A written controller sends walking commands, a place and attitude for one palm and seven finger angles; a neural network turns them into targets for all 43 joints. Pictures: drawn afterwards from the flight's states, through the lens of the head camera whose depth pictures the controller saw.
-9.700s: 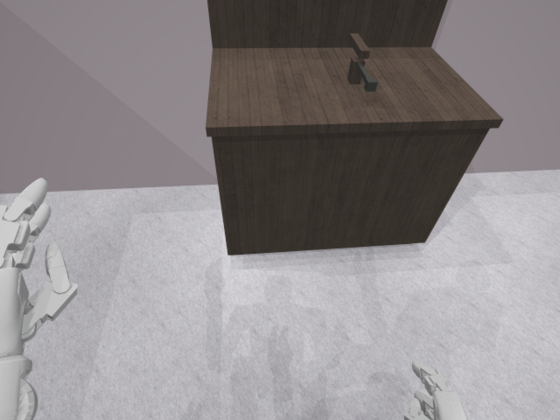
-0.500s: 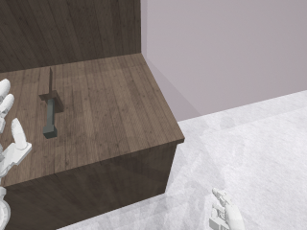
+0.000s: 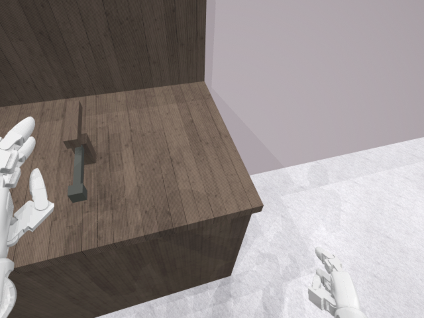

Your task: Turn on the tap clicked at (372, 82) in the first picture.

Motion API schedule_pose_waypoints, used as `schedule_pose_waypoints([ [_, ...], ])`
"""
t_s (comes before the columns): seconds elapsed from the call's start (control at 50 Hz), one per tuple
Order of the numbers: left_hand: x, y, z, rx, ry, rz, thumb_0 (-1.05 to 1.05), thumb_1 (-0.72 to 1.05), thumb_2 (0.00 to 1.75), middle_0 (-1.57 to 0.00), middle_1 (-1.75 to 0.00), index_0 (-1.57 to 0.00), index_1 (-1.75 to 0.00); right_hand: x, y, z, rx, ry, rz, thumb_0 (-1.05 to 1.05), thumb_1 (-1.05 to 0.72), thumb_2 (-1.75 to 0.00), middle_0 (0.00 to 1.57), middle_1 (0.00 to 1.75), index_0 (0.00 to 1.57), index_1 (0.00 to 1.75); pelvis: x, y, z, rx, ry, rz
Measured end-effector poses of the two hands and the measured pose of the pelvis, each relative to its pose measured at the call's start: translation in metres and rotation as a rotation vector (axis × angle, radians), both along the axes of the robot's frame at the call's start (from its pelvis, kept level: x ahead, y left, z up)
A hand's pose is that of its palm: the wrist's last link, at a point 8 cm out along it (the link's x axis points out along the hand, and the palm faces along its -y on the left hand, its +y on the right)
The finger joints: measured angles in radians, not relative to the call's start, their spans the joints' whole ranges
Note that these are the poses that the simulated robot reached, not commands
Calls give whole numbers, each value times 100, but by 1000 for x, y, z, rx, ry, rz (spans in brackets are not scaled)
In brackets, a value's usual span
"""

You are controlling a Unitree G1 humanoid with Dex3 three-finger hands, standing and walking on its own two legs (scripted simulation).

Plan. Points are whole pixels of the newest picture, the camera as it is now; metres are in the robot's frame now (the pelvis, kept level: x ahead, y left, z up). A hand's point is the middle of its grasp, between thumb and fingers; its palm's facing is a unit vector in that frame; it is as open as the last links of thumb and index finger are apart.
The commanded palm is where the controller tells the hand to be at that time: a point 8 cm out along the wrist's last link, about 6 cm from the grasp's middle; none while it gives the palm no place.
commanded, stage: come to a stop and stand still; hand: left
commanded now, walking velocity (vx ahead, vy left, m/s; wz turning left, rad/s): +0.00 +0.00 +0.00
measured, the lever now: (77, 193) +0.33 +0.31 +0.01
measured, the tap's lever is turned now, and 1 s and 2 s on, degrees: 0 0 0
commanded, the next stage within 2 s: look again from close up in 0.84 s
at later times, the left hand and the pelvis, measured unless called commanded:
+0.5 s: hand (31, 202) +0.22 +0.27 +0.17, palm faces +0.37 -0.84 -0.39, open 7.4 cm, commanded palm +0.15 +0.30 +0.17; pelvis -0.01 +0.02 -0.01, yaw -1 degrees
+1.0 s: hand (27, 203) +0.22 +0.28 +0.16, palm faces +0.37 -0.86 -0.35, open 7.4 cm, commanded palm +0.16 +0.31 +0.17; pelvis +0.00 +0.03 +0.00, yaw -1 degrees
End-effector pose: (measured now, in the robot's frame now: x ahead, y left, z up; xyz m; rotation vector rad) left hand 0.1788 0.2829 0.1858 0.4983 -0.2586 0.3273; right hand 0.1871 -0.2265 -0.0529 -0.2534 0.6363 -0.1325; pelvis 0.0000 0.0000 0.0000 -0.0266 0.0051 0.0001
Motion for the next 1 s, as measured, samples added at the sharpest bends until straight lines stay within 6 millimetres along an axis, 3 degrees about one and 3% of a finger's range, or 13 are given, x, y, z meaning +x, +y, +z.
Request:
schedule_pose_waypoints([
  [0.04, 9, 24, 23, 143, -96, 26, 1, 88, 90, -22, -31, -21, -30, -4, 5, -8, -2, 20, 68, 1, -90, -90, 20, 30, 20, 29, -10, -4, -3, 2, 8, 19],
  [0.1, 16, 48, 41, 134, -179, 95, 1, 88, 90, -22, -31, -21, -30, -15, 9, -20, 46, 68, 110, 1, -90, -90, 20, 30, 20, 29, -21, -5, -5, 9, 8, 0],
  [0.14, 15, 40, 33, 82, -161, 74, 1, 89, 90, -21, -31, -21, -30, -27, 10, -25, 97, 72, 88, 1, -90, -90, 20, 30, 20, 29, -23, 0, -5, 12, 6, -22],
  [0.22, 4, -1, -8, -3, 3, -72, 1, 90, 90, -20, -30, -20, -30, -54, 12, -30, 126, 91, 20, 1, -90, -90, 20, 30, 20, 30, -21, 7, -5, 12, -3, -42],
  [0.26, -1, -10, -26, -32, 75, -120, 1, 90, 90, -21, -30, -20, -30, -68, 11, -32, 111, 119, -9, 1, -90, -90, 20, 30, 20, 30, -20, 8, -5, 12, -6, -39],
  [0.32, -5, -5, -39, -42, 113, -121, 1, 89, 90, -22, -31, -21, -30, -82, 11, -34, 77, 159, -28, 1, -90, -90, 20, 30, 20, 29, -21, 9, -6, 8, -10, -31],
  [0.38, -2, 11, -33, -19, 65, -76, 1, 88, 90, -22, -31, -22, -30, -88, 11, -35, 51, 184, -19, 2, -90, -90, 20, 30, 20, 29, -21, 11, -6, 5, -16, -22],
  [0.52, 3, 26, -2, 4, -104, -45, 2, 89, 90, -22, -31, -21, -30, -68, 19, -28, 44, 130, 5, 2, -90, -90, 20, 30, 20, 29, -13, 21, -6, 0, -17, -24],
  [0.76, 10, 36, -22, -53, -29, -45, 1, 89, 90, -21, -31, -21, -30, -15, 44, -8, 46, 21, 54, 1, -90, -90, 20, 30, 20, 29, 0, 32, -5, 1, -16, -15],
  [0.88, 6, 39, -14, -55, -69, -34, 1, 89, 90, -21, -31, -21, -30, -7, 52, -6, 48, 22, 83, 1, -90, -90, 20, 30, 20, 29, 1, 33, -5, -1, -19, -11],
  [1.0, 6, 39, -14, -63, -59, -23, 1, 89, 90, -21, -31, -21, -30, -13, 52, -10, 57, 45, 73, 1, -90, -90, 20, 30, 20, 30, 0, 34, -4, -3, -19, -11],
])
